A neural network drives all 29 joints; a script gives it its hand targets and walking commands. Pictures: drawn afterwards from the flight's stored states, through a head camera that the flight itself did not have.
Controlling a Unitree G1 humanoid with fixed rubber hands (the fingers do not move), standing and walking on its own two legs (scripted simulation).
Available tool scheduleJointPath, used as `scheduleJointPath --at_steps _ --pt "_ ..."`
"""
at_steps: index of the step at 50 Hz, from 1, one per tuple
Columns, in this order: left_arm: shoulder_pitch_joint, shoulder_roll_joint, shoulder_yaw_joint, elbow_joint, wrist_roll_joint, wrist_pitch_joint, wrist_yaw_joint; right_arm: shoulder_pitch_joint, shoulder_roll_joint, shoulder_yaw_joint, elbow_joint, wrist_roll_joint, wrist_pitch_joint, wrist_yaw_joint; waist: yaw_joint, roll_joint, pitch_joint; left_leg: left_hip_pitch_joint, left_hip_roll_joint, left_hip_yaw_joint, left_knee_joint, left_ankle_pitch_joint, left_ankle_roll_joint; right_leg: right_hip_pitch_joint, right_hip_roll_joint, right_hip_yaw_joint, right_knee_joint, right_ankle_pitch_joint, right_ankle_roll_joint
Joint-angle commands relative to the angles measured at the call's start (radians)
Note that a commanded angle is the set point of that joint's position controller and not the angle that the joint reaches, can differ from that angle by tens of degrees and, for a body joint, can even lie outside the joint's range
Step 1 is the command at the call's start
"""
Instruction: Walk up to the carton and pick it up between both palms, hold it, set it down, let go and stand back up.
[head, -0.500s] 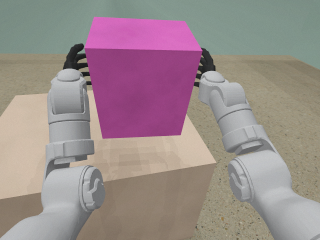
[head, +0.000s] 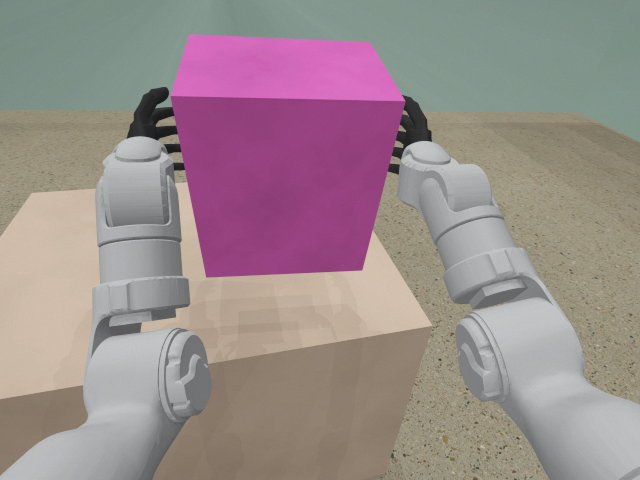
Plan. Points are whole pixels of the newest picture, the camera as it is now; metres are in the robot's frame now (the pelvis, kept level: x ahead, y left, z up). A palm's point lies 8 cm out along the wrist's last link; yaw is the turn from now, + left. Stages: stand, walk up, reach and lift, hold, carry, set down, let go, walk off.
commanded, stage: hold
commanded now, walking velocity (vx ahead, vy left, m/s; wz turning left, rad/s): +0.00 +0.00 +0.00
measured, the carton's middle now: (284, 164) +0.43 +0.01 +0.25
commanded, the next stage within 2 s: set down in 0.08 s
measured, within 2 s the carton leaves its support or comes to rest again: neither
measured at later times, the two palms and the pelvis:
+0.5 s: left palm (143, 162) +0.38 +0.17 +0.28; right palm (401, 160) +0.38 -0.14 +0.28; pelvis +0.00 +0.00 +0.00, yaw +1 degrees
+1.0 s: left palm (156, 218) +0.38 +0.17 +0.21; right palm (389, 204) +0.38 -0.13 +0.21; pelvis +0.00 +0.01 +0.00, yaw +1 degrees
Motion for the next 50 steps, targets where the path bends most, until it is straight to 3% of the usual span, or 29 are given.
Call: scheduleJointPath --at_steps 1,5,7,11,15,17,20,25,30,34,35,37,41,46,50 --pt "-0.730 -0.534 -0.337 -0.081 -0.238 -0.077 -0.197 -0.851 0.553 0.195 -0.381 0.157 -0.066 0.187 0.004 0.086 -0.365 0.099 -0.058 -0.022 -0.039 0.129 -0.009 0.038 0.005 0.085 -0.050 0.140 0.102" --pt "-0.788 -0.550 -0.337 -0.089 -0.256 -0.084 -0.192 -0.897 0.566 0.195 -0.347 0.145 -0.080 0.183 -0.003 0.078 -0.380 0.107 -0.059 -0.035 -0.033 0.116 0.001 0.035 0.001 0.085 -0.048 0.116 0.105" --pt "-0.818 -0.539 -0.330 -0.068 -0.239 -0.091 -0.193 -0.908 0.565 0.162 -0.310 0.130 -0.099 0.180 -0.006 0.085 -0.358 0.096 -0.057 -0.027 -0.045 0.046 0.006 0.023 -0.004 0.082 -0.052 0.037 0.107" --pt "-0.797 -0.538 -0.312 -0.047 -0.226 -0.133 -0.194 -0.923 0.567 0.148 -0.330 0.096 -0.170 0.180 -0.009 0.074 -0.394 0.127 -0.053 -0.024 -0.037 0.103 0.008 0.049 -0.003 0.066 -0.052 0.087 0.108" --pt "-0.731 -0.503 -0.258 0.029 -0.152 -0.183 -0.217 -0.861 0.525 0.094 -0.248 0.004 -0.247 0.184 -0.014 0.052 -0.308 0.155 -0.057 -0.007 -0.061 0.090 0.022 0.054 -0.018 0.054 -0.078 0.070 0.113" --pt "-0.720 -0.484 -0.232 0.029 -0.119 -0.209 -0.236 -0.832 0.518 0.050 -0.220 -0.053 -0.296 0.195 -0.012 0.053 -0.263 0.137 -0.052 0.006 -0.092 0.016 0.025 0.064 -0.027 0.043 -0.088 -0.019 0.106" --pt "-0.661 -0.457 -0.207 0.031 -0.074 -0.237 -0.250 -0.753 0.495 0.007 -0.166 -0.125 -0.365 0.218 -0.016 0.053 -0.200 0.152 -0.048 0.023 -0.114 0.023 0.030 0.065 -0.026 0.018 -0.091 -0.033 0.101" --pt "-0.567 -0.470 -0.264 -0.054 -0.061 -0.270 -0.245 -0.660 0.471 0.023 -0.194 -0.185 -0.475 0.246 -0.020 0.082 -0.205 0.227 -0.048 0.041 -0.091 0.146 0.010 0.100 -0.023 -0.015 -0.084 0.038 0.095" --pt "-0.523 -0.516 -0.396 -0.231 -0.108 -0.316 -0.207 -0.614 0.508 0.158 -0.318 -0.163 -0.566 0.248 -0.015 0.077 -0.341 0.316 -0.050 0.037 -0.012 0.374 -0.009 0.158 -0.009 -0.032 -0.044 0.255 0.101" --pt "-0.523 -0.533 -0.476 -0.314 -0.133 -0.338 -0.180 -0.587 0.540 0.237 -0.385 -0.150 -0.595 0.243 -0.007 0.074 -0.409 0.309 -0.055 0.028 0.014 0.410 -0.004 0.187 -0.019 -0.017 -0.017 0.367 0.110" --pt "-0.520 -0.544 -0.505 -0.348 -0.146 -0.344 -0.175 -0.579 0.542 0.252 -0.417 -0.150 -0.601 0.241 -0.017 0.084 -0.439 0.316 -0.057 0.024 0.017 0.419 -0.007 0.194 -0.018 -0.017 -0.011 0.397 0.112" --pt "-0.534 -0.556 -0.536 -0.379 -0.157 -0.351 -0.163 -0.565 0.548 0.264 -0.425 -0.141 -0.604 0.243 -0.013 0.102 -0.463 0.331 -0.052 0.015 0.027 0.434 -0.014 0.180 -0.019 -0.016 -0.006 0.400 0.107" --pt "-0.491 -0.543 -0.514 -0.332 -0.136 -0.332 -0.160 -0.530 0.520 0.235 -0.386 -0.172 -0.591 0.251 0.002 0.097 -0.401 0.308 -0.051 0.028 0.001 0.331 -0.009 0.149 -0.023 -0.020 -0.022 0.305 0.104" --pt "-0.498 -0.561 -0.511 -0.311 -0.145 -0.335 -0.155 -0.532 0.521 0.199 -0.365 -0.191 -0.596 0.262 0.008 0.095 -0.405 0.316 -0.043 0.028 -0.009 0.307 -0.016 0.119 -0.019 -0.029 -0.027 0.265 0.100" --pt "-0.461 -0.533 -0.430 -0.205 -0.104 -0.328 -0.170 -0.495 0.491 0.123 -0.247 -0.243 -0.592 0.279 0.023 0.070 -0.299 0.267 -0.037 0.039 -0.058 0.166 0.003 0.097 -0.030 -0.037 -0.051 0.140 0.097"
